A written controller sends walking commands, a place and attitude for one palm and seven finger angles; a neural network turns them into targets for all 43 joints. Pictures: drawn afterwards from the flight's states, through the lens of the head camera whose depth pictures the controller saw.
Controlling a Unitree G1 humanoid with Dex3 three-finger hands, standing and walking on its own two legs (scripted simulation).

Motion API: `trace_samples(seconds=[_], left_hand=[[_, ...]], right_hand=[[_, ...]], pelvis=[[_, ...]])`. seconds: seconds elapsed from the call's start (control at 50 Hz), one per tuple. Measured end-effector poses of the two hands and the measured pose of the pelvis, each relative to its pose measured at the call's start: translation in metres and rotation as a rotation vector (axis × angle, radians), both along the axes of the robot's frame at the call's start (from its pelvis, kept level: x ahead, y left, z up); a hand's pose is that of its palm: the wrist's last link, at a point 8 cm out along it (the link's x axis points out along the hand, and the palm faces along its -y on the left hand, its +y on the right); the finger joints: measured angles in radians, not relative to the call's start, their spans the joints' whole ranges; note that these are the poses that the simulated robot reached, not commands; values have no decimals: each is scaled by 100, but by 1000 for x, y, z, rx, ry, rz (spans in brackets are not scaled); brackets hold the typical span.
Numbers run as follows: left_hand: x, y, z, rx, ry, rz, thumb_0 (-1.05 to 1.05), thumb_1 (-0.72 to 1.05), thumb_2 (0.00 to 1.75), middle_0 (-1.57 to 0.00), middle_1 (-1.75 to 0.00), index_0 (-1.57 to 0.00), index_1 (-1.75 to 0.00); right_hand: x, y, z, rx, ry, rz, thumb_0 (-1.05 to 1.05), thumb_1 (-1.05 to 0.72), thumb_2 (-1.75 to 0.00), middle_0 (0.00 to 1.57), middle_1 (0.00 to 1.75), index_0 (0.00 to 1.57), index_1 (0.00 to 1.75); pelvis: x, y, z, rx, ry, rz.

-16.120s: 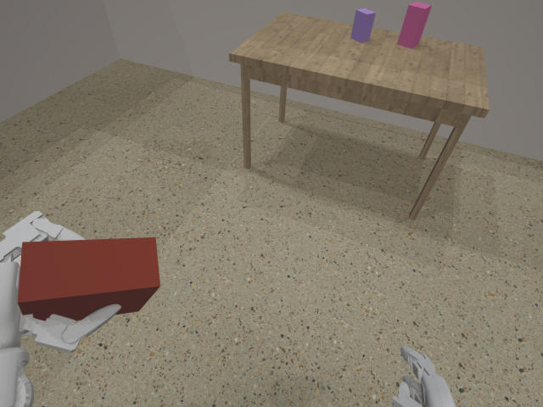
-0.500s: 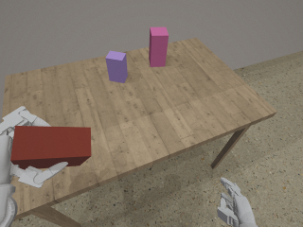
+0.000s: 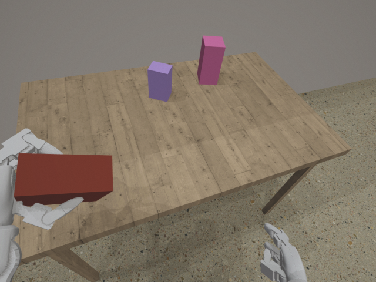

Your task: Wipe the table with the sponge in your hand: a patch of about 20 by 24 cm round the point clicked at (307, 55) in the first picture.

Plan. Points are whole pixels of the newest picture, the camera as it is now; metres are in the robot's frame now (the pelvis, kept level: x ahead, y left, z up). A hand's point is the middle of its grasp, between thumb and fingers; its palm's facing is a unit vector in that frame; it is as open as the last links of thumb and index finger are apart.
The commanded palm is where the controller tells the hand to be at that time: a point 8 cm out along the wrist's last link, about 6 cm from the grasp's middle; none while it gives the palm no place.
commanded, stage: look again from close up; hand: left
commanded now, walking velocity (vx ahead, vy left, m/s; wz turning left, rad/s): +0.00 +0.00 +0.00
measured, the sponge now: (78, 181) +0.24 +0.21 +0.13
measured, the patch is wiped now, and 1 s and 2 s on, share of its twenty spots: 0.00 0.00 0.00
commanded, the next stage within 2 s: come to a stop and stand still in 0.36 s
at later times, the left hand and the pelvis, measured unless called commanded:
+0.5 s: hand (62, 173) +0.23 +0.23 +0.16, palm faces +0.35 -0.85 -0.39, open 9.7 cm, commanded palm +0.17 +0.26 +0.18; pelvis +0.01 -0.02 +0.00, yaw +0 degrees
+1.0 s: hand (54, 182) +0.23 +0.24 +0.14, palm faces +0.32 -0.84 -0.43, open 9.7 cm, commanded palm +0.16 +0.27 +0.18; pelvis +0.00 -0.01 +0.00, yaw +0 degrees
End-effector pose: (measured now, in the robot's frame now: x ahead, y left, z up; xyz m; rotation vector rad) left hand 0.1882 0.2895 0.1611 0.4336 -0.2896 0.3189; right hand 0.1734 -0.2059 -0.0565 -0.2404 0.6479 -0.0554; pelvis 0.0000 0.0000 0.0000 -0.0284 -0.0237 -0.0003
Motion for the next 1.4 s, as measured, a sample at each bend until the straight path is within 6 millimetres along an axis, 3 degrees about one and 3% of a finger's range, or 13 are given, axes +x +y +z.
trace_samples(seconds=[0.16,0.38,0.56,0.62,0.68,0.74,0.84,0.92,1.02,1.14,1.26,1.4], left_hand=[[0,-6,14,50,-23,-17,-1,-47,102,-79,-134,-79,-134],[6,-13,5,14,35,14,-1,-47,102,-79,-134,-79,-134],[8,-23,14,32,20,-6,-1,-47,102,-79,-134,-79,-134],[20,-1,46,239,-75,19,-1,-47,102,-79,-134,-79,-134],[27,22,67,232,-166,98,-1,-47,102,-79,-134,-79,-134],[26,9,55,149,-118,68,-1,-47,102,-79,-134,-79,-134],[13,-37,4,45,90,-111,0,-47,102,-79,-134,-79,-134],[5,-29,-18,30,158,-104,0,-47,102,-79,-134,-79,-134],[3,-1,-1,58,47,1,-1,-47,102,-79,-134,-79,-134],[0,-6,28,66,-100,-9,-1,-47,102,-79,-134,-79,-134],[6,-7,13,47,-22,-28,0,-47,102,-79,-134,-79,-134],[8,-4,1,18,33,2,0,-47,102,-79,-134,-79,-135]], right_hand=[[0,-17,-1,-25,24,-23,1,-91,-90,21,30,20,30],[5,-30,-6,-23,43,-45,1,-91,-90,21,30,20,30],[13,-33,-3,-8,21,-47,1,-91,-90,21,30,20,30],[12,-32,-9,-38,52,20,1,-91,-90,20,30,20,30],[8,-31,-14,-12,72,32,1,-91,-90,21,30,20,30],[2,-33,-14,41,40,-10,1,-91,-90,21,30,20,30],[-11,-34,-15,50,31,-79,1,-91,-90,21,30,20,30],[-18,-34,-12,2,67,-86,1,-91,-90,21,30,20,30],[-15,-30,-9,-42,81,-34,1,-91,-90,20,30,20,30],[3,-18,-4,-29,29,3,1,-91,-90,21,30,20,30],[16,-7,0,7,-11,0,1,-91,-90,21,30,20,30],[18,-6,0,2,5,11,1,-91,-90,21,30,20,30]], pelvis=[[6,-4,1,-1,10,5],[12,-12,2,3,12,4],[15,-17,2,4,13,2],[8,-22,0,2,18,13],[2,-23,-1,8,18,-2],[4,-17,0,12,16,-22],[8,-10,0,17,6,-34],[6,-14,-1,15,3,-18],[2,-14,-2,3,2,3],[6,-7,-1,0,4,2],[12,-4,0,6,9,-1],[13,-8,1,6,10,6]])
